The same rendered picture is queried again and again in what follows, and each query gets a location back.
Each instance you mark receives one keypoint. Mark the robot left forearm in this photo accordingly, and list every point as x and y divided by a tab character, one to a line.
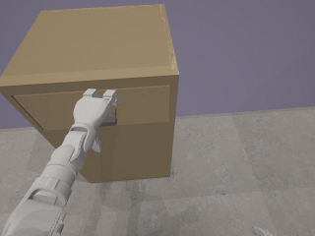
54	184

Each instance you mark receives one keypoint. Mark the handle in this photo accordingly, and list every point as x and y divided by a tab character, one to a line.
110	121

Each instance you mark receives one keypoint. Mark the cabinet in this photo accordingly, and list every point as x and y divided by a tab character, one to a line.
115	47

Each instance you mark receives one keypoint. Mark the right robot hand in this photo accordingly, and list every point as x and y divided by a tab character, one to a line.
260	232

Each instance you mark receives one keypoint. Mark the left robot upper arm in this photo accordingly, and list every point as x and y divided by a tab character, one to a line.
37	219

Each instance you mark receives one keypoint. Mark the drawer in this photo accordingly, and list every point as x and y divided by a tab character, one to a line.
55	110

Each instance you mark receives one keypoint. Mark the left robot hand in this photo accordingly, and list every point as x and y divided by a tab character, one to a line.
93	110

